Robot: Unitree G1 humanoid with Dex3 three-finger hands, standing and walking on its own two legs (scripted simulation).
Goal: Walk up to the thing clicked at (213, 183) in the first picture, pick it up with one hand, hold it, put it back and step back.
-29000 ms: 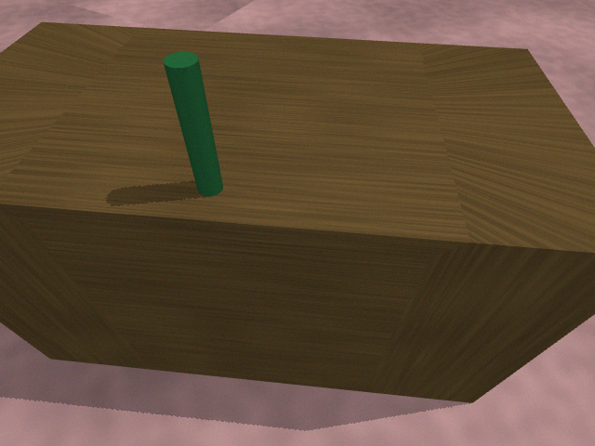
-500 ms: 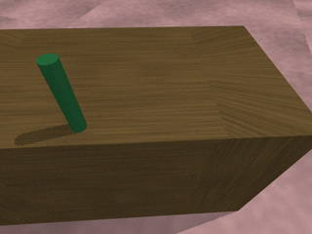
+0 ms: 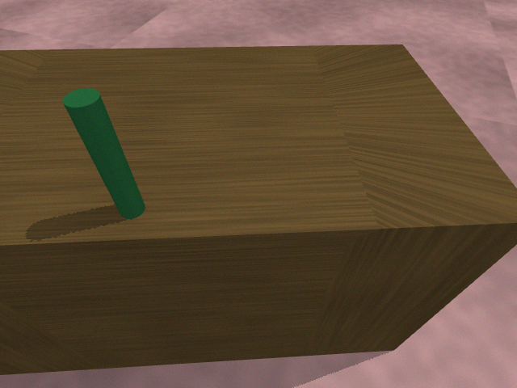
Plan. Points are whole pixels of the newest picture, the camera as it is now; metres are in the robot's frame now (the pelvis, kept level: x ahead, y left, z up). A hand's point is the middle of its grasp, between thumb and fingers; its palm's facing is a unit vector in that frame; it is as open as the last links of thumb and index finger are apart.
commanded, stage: stand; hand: left
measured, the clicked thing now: (111, 163) +0.42 +0.23 +0.13
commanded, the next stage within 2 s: step back in 0.22 s
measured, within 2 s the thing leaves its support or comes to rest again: neither
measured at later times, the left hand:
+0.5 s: hand out of the picture +0.03 +0.26 -0.17, palm faces -0.02 -0.91 -0.42, open 7.4 cm
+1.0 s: hand out of the picture -0.05 +0.29 -0.17, palm faces +0.06 -0.94 -0.35, open 7.4 cm
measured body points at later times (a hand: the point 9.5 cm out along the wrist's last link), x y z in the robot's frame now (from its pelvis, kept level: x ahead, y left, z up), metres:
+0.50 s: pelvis -0.05 -0.02 -0.02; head +0.01 -0.04 +0.42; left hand +0.03 +0.30 -0.14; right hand +0.06 -0.34 -0.16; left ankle +0.00 +0.12 -0.74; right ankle -0.01 -0.13 -0.75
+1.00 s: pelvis -0.15 +0.02 -0.01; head -0.10 +0.05 +0.43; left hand -0.05 +0.34 -0.15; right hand -0.07 -0.29 -0.12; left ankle -0.16 +0.12 -0.75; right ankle -0.14 -0.13 -0.66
